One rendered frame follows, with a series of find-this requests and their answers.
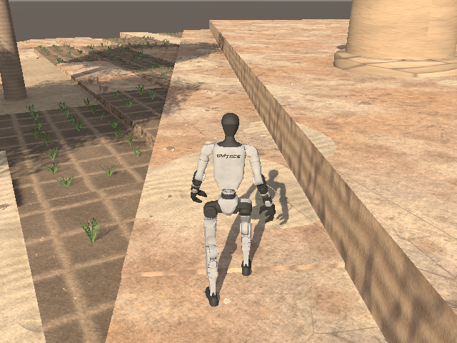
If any robot left hand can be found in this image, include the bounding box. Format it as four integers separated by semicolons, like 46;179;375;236
191;190;207;203

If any robot right shin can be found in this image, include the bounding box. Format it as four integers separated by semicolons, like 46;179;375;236
241;223;251;267

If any right robot forearm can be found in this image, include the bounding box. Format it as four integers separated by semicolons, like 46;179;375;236
257;175;273;207

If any left robot forearm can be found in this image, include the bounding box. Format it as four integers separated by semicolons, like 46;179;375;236
191;170;202;193

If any robot left thigh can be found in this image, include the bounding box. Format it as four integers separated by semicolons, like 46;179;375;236
204;200;219;259

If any robot left upper arm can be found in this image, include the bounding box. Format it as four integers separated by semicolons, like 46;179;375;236
195;143;215;182

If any robot right hand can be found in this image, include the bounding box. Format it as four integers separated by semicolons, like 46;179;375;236
259;204;276;222

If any robot right upper arm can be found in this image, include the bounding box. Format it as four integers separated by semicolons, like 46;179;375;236
244;144;263;185

